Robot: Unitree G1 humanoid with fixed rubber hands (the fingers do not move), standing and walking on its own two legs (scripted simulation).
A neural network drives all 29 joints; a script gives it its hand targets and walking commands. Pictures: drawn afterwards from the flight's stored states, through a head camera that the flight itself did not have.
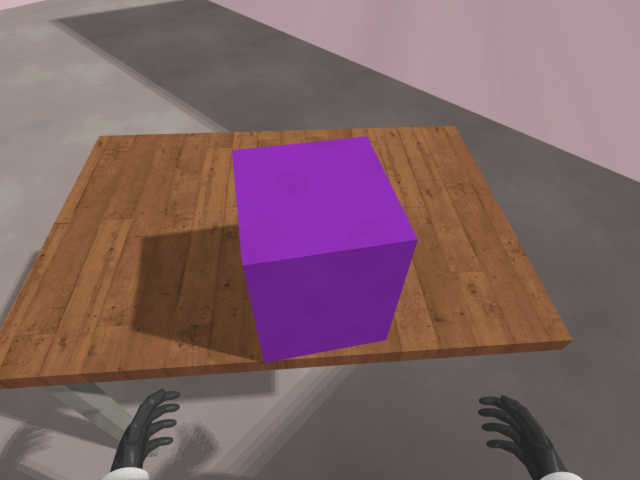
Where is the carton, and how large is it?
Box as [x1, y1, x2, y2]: [232, 136, 417, 362]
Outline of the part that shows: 366,136 232,150 242,265 264,362 378,341 386,338 417,239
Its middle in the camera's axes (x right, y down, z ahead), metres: -0.01 +0.01 +0.59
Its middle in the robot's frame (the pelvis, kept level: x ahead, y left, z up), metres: +0.44 +0.01 +0.02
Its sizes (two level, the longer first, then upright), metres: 0.210 0.200 0.250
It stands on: a table, 0.65 m high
